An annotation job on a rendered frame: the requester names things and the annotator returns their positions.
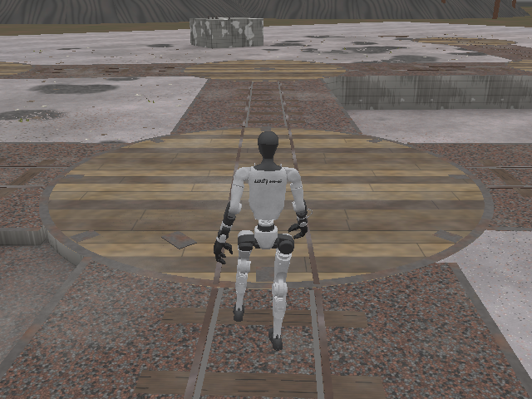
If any left robot upper arm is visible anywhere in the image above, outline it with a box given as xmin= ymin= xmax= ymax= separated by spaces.
xmin=229 ymin=167 xmax=251 ymax=214

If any robot right forearm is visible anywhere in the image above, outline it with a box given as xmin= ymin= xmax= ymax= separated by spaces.
xmin=296 ymin=200 xmax=308 ymax=227

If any right robot hand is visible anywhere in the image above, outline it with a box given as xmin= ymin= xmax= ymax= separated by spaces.
xmin=288 ymin=223 xmax=308 ymax=239

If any right robot upper arm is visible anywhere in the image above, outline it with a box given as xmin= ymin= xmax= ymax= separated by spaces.
xmin=284 ymin=167 xmax=305 ymax=212

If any left robot hand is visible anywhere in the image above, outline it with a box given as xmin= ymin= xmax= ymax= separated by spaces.
xmin=214 ymin=240 xmax=233 ymax=264

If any robot head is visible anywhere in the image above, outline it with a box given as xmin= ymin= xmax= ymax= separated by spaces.
xmin=254 ymin=131 xmax=282 ymax=171

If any robot left shin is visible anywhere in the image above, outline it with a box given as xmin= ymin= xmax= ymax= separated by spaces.
xmin=235 ymin=259 xmax=248 ymax=311

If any robot left forearm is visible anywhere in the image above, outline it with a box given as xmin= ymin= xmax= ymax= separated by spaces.
xmin=216 ymin=202 xmax=236 ymax=243

